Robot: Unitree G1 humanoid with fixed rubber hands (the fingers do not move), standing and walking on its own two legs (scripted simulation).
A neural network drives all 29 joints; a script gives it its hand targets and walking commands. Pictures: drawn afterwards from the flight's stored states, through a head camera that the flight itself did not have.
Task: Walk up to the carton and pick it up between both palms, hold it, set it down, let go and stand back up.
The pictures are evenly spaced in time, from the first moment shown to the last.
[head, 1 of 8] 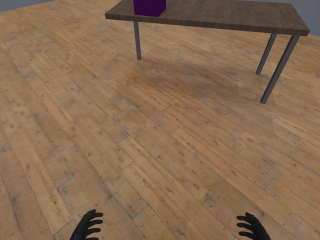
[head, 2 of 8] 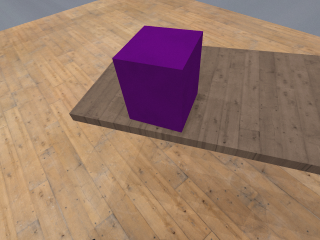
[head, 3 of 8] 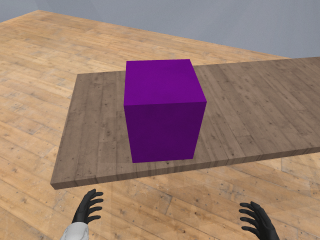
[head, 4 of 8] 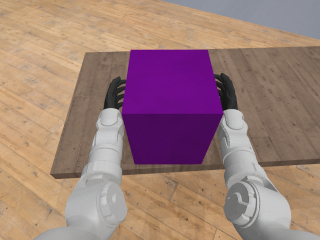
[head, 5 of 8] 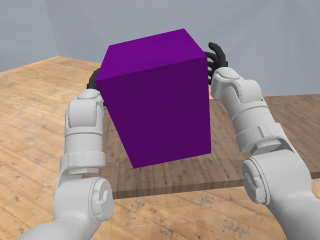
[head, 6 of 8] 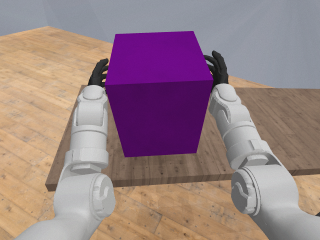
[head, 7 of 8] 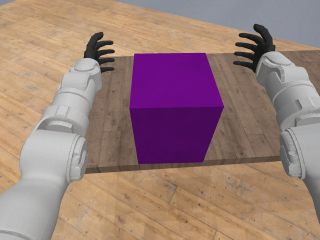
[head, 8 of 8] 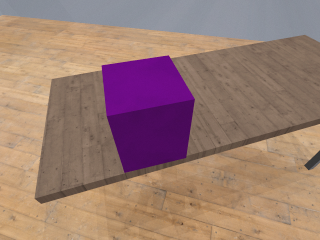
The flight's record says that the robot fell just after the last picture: no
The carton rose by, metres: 0.22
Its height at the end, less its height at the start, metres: +0.00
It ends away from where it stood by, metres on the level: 0.03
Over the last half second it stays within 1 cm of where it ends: yes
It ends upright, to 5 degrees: yes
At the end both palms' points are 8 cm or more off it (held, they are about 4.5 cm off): yes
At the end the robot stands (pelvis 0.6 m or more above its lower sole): yes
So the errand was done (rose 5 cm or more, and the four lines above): yes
